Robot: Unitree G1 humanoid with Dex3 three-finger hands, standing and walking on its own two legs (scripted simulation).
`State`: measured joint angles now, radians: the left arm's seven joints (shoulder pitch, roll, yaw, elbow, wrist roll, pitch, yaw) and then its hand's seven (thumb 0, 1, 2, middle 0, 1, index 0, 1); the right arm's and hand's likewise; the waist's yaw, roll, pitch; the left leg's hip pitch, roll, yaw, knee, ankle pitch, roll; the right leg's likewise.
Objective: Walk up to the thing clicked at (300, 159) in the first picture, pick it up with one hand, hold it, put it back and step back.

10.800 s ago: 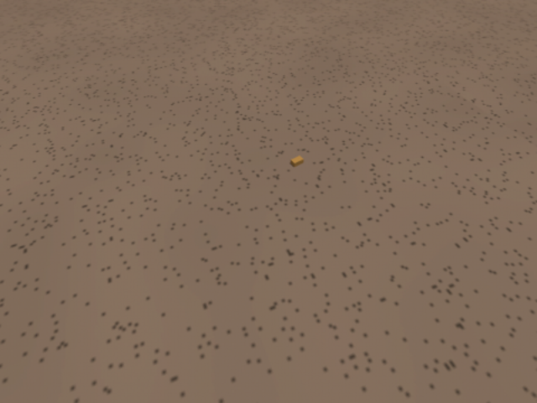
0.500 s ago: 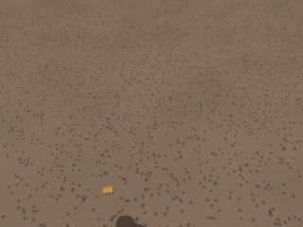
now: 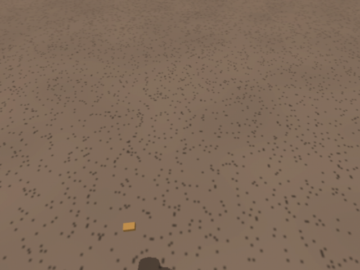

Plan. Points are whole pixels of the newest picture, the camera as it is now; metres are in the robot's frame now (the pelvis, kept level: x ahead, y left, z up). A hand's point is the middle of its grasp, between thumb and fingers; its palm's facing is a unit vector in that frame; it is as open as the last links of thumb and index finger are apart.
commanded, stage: stand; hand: left
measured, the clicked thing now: (129, 226) +0.46 +0.29 -0.77
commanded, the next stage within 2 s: walk up in 0.38 s
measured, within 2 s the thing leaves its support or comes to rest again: neither
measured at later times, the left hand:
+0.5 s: hand out of the picture +0.07 +0.26 -0.16, palm faces -0.01 -0.93 -0.37, open 7.4 cm
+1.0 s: hand out of the picture +0.04 +0.29 -0.16, palm faces -0.03 -0.91 -0.41, open 7.4 cm
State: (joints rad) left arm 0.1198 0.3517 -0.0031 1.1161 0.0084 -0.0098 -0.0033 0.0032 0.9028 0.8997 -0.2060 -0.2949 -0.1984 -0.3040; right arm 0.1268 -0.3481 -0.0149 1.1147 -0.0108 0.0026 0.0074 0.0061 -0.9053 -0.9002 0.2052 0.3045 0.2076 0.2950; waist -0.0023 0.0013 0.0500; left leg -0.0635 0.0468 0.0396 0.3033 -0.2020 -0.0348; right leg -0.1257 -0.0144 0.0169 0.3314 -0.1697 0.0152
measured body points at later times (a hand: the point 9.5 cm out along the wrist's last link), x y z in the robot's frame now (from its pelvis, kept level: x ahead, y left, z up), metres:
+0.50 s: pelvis +0.00 +0.01 +0.00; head +0.01 +0.00 +0.45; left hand +0.07 +0.31 -0.13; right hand +0.07 -0.31 -0.14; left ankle -0.02 +0.14 -0.75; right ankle +0.01 -0.13 -0.75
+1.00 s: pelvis -0.02 +0.03 -0.01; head +0.01 +0.02 +0.43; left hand +0.05 +0.34 -0.13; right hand +0.07 -0.28 -0.15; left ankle -0.02 +0.14 -0.75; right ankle +0.01 -0.13 -0.75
